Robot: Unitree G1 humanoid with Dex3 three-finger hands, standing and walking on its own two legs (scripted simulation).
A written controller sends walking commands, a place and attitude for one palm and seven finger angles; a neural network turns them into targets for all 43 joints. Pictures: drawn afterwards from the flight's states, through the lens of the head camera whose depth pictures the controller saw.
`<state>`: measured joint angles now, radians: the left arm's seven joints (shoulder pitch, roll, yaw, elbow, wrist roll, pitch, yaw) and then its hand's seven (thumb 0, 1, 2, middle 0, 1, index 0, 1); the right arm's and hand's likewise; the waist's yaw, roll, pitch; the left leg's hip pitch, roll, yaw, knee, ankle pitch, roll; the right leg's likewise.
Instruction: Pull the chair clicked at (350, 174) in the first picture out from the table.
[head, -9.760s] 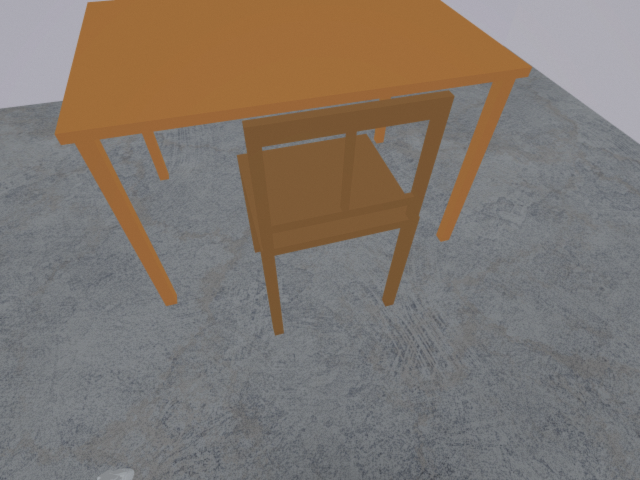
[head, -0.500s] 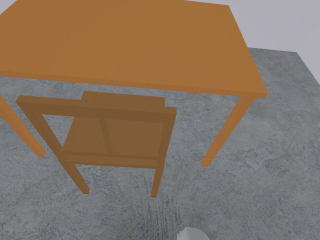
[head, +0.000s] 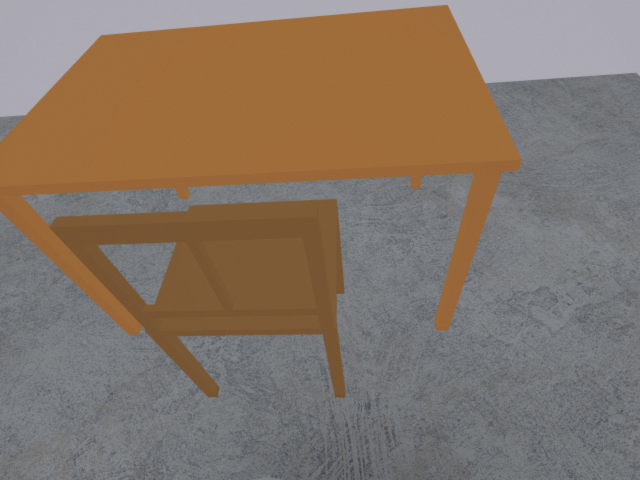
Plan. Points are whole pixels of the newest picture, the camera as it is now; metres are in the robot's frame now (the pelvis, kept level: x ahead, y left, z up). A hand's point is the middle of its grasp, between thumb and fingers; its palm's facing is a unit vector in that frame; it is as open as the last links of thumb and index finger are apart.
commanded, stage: come to a stop and stand still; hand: left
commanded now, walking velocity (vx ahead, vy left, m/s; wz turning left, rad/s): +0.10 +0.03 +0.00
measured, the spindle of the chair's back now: (212, 275) +0.47 +0.26 -0.11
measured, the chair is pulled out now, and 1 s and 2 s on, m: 0.00 0.00 0.00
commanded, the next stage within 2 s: look again from close up in 0.94 s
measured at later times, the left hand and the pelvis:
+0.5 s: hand out of the picture +0.02 +0.24 -0.18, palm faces +0.03 -0.98 -0.17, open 7.4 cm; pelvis +0.01 +0.07 +0.00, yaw +0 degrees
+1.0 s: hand out of the picture +0.05 +0.22 -0.18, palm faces +0.06 -0.97 -0.22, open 7.2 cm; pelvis +0.04 +0.05 -0.01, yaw +0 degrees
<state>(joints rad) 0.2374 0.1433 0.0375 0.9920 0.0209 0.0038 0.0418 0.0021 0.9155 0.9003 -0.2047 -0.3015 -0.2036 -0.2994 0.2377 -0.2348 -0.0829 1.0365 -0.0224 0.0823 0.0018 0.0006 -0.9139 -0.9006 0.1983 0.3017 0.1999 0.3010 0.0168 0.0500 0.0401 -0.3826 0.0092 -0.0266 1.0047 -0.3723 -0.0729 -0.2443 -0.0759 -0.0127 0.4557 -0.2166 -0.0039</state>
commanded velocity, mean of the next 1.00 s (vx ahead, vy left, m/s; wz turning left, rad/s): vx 0.03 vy -0.04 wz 0.00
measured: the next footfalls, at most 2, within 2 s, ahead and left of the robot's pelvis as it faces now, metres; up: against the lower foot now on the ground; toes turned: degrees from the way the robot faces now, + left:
left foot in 0.20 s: -0.01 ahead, +0.17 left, +0.00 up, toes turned +1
right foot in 0.56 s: +0.07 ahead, -0.05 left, +0.00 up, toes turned -2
